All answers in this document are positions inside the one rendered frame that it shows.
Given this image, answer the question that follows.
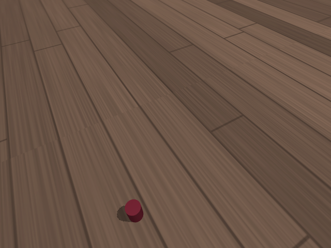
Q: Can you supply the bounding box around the can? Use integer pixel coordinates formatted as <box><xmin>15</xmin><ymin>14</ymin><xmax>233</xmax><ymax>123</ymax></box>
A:
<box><xmin>125</xmin><ymin>199</ymin><xmax>143</xmax><ymax>222</ymax></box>

